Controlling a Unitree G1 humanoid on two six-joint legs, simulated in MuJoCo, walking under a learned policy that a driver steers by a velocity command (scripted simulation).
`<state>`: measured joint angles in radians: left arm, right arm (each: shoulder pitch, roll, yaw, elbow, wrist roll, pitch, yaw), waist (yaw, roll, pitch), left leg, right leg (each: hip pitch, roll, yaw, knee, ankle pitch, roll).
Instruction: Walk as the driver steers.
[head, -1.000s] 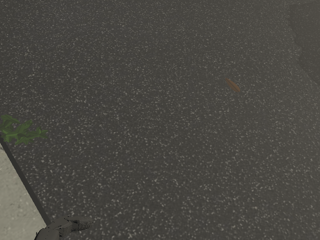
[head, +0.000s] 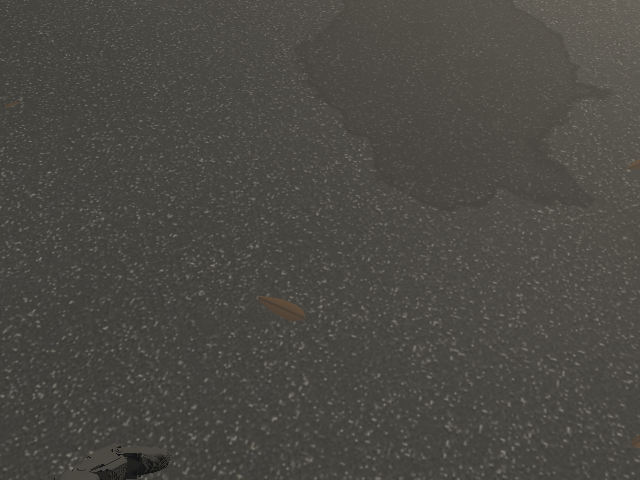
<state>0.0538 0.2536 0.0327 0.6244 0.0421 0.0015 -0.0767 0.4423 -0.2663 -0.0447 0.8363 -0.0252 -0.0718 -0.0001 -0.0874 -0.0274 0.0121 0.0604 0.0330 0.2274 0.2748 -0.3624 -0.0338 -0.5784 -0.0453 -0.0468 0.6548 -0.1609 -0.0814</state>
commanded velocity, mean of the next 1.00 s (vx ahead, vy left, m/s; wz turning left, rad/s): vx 0.50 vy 0.00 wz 0.38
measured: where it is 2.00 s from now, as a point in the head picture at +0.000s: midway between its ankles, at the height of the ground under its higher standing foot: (142, 288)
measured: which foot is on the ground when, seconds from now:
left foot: down 0.00-0.06, up 0.08-0.56, down 0.58-1.00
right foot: up 0.00-0.02, down 0.04-0.60, up 0.62-1.00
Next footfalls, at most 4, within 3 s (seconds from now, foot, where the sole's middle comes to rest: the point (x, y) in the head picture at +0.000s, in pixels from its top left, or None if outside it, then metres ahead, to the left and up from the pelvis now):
0.04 right None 0.18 -0.11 -0.77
0.58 left None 0.45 0.10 -0.77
1.10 right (282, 340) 0.80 0.05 -0.77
1.62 left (132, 333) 0.84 0.40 -0.77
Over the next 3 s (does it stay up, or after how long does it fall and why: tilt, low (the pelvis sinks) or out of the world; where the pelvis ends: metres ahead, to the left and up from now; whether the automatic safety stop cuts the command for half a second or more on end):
stays up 1.34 0.76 0.02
